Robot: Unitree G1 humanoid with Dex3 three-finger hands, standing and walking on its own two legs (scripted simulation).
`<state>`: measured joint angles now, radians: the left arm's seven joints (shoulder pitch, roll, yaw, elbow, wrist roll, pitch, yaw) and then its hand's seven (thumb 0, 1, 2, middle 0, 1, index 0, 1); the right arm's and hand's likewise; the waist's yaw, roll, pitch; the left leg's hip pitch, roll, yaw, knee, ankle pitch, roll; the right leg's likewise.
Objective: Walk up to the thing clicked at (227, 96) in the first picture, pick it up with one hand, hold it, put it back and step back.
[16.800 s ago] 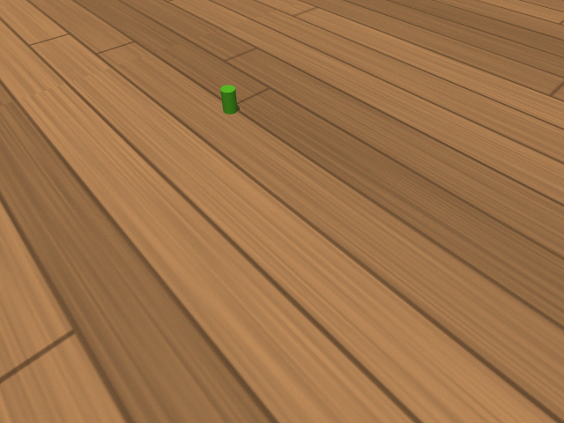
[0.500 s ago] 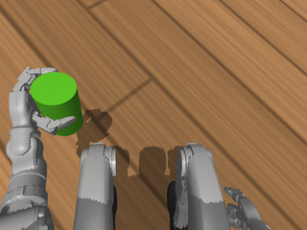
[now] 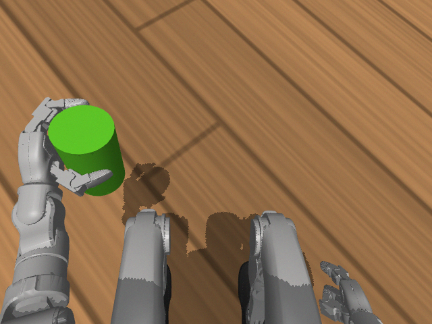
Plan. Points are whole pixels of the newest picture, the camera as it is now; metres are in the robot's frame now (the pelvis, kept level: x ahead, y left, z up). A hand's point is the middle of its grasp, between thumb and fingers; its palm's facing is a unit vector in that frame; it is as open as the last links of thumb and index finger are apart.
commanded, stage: lift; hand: left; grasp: from the side
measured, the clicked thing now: (92, 154) +0.40 +0.22 -0.02
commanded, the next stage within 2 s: hold in 1.78 s
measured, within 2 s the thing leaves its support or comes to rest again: neither
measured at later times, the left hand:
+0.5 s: hand (36, 90) +0.39 +0.21 +0.18, palm faces +0.14 -0.99 -0.04, open 12.4 cm
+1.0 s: hand out of the picture +0.38 +0.21 +0.29, palm faces +0.15 -0.99 -0.02, open 12.4 cm
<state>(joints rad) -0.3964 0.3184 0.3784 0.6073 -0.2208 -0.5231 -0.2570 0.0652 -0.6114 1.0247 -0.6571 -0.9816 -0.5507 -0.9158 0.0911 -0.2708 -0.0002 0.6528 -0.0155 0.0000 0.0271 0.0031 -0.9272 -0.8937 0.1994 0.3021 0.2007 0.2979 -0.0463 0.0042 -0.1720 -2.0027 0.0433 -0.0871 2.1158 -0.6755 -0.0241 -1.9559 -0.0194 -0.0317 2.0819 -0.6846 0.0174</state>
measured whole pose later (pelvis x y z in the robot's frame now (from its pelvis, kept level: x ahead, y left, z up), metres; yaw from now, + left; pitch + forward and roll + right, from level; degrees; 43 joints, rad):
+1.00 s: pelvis +0.05 +0.00 +0.24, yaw +3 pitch +17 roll -2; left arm -0.10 0.23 0.18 0.28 -0.20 -0.30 -0.08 0.06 -0.61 1.03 -0.66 -0.98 -0.55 -0.92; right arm 0.21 -0.23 0.00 0.62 0.03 -0.05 -0.03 0.01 -0.91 -0.89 0.20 0.30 0.20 0.30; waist -0.03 0.03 -0.13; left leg -1.03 0.05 -0.04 1.26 -0.53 -0.02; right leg -0.98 -0.03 -0.04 1.22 -0.53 0.02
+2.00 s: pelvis +0.07 +0.00 +0.30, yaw +3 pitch +8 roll -1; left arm -0.12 0.19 0.15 0.37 -0.19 -0.32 -0.08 0.06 -0.61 1.02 -0.66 -0.98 -0.55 -0.92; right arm 0.24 -0.22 -0.01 0.65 0.01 -0.03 -0.02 0.01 -0.92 -0.89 0.20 0.30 0.20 0.30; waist -0.03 0.02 -0.05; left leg -0.63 0.05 -0.01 0.93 -0.43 -0.02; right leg -0.60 -0.02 -0.03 0.90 -0.43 0.01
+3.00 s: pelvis +0.07 +0.00 +0.31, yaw +3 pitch +5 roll -1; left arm -0.11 0.18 0.14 0.39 -0.18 -0.33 -0.07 0.05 -0.61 1.02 -0.66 -0.97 -0.56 -0.91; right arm 0.23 -0.22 -0.01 0.66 0.01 -0.03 -0.02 0.01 -0.93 -0.90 0.20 0.30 0.20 0.30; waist -0.03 0.02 -0.03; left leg -0.54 0.05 0.00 0.84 -0.39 -0.02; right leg -0.51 -0.02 -0.03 0.81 -0.39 0.02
